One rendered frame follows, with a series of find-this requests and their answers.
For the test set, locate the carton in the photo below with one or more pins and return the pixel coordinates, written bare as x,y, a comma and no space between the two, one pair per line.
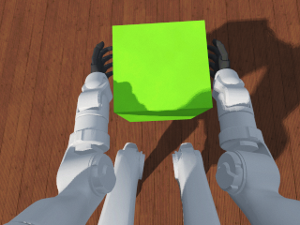
160,71

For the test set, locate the left robot upper arm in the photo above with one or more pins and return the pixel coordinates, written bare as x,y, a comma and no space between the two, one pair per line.
82,182

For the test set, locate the robot right thigh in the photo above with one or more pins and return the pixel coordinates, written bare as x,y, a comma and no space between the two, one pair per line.
197,201

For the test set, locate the robot left forearm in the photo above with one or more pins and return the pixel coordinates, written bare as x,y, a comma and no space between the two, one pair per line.
92,118

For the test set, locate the robot left hand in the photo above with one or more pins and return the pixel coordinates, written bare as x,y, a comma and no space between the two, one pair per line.
98,60

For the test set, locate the left robot shin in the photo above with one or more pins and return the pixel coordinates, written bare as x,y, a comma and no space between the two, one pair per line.
128,145

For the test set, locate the robot right forearm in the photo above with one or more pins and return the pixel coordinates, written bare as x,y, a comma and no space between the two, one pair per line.
238,130

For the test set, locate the robot right hand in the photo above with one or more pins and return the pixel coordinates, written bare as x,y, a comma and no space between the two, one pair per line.
220,57

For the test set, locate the right robot upper arm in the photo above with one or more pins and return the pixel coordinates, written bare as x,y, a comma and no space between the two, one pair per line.
252,181

